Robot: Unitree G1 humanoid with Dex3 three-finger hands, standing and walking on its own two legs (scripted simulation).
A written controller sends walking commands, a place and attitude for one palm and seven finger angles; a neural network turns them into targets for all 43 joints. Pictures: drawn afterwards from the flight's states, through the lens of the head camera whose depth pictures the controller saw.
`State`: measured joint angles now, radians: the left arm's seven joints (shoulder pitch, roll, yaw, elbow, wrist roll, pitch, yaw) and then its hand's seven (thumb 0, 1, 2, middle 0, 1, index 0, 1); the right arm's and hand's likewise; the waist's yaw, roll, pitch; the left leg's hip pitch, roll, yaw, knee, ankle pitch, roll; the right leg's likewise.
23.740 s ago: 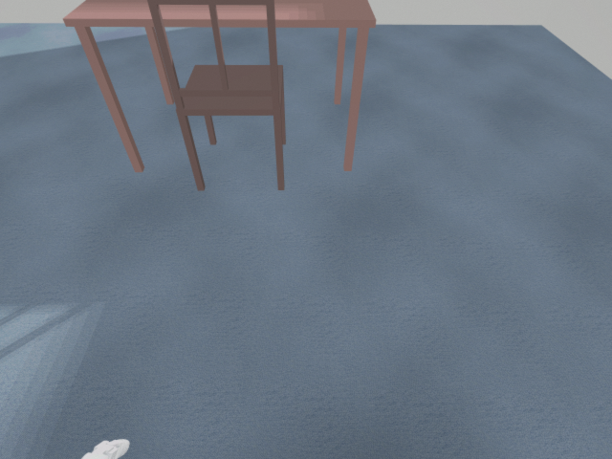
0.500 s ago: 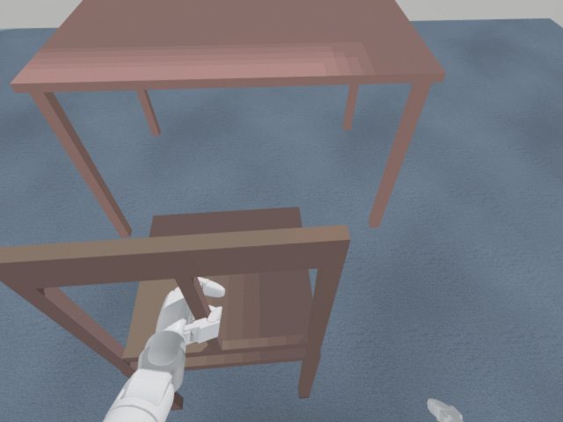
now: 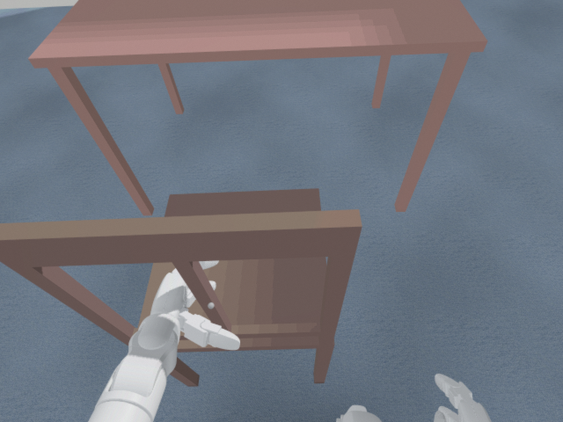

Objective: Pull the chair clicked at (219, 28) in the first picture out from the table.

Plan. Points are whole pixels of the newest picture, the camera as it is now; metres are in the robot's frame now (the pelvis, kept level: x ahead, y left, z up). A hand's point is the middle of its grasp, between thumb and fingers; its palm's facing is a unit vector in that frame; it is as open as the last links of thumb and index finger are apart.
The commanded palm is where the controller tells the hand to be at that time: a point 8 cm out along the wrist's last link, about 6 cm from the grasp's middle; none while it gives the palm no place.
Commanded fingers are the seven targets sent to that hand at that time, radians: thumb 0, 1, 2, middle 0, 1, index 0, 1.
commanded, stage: open the thumb and straighten the fingers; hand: left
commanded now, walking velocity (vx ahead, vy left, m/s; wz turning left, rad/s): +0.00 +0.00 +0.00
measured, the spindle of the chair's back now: (208, 300) +0.31 +0.13 -0.05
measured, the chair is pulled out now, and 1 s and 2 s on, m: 0.53 0.53 0.53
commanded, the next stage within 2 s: draw the fingers out of the gap in 0.18 s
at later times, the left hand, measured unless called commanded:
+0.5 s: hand (195, 333) +0.26 +0.14 -0.05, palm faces -0.06 -0.98 -0.19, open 17.4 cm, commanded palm +0.24 +0.20 -0.02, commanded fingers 0.00 -0.55 0.20 0.00 0.00 0.00 0.00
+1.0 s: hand (181, 387) +0.19 +0.15 -0.04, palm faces -0.05 -0.98 -0.19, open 17.5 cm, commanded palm +0.16 +0.19 -0.02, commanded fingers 0.00 -0.55 0.20 0.00 0.00 0.00 0.00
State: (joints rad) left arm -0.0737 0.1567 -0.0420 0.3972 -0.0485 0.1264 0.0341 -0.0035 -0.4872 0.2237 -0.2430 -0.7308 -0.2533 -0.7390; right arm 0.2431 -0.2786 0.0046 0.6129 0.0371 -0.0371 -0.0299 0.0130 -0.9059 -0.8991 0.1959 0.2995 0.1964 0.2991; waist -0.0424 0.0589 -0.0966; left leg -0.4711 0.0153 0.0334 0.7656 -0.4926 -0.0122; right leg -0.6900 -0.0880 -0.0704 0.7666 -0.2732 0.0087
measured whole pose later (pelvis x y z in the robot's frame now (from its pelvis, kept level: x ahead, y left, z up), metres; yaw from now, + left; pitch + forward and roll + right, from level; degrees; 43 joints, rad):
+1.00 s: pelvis +0.01 +0.01 -0.02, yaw +2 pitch +12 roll -1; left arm 0.49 0.20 -0.12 -0.17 -0.01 0.22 0.03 -0.01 -0.53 0.20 0.00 0.00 0.00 0.00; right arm 0.27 -0.25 0.03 0.48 0.04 -0.16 -0.07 0.02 -0.90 -0.90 0.20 0.30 0.20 0.30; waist -0.03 0.05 -0.16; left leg -0.56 0.01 0.00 0.94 -0.60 0.00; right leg -0.75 -0.11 -0.09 0.91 -0.36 0.03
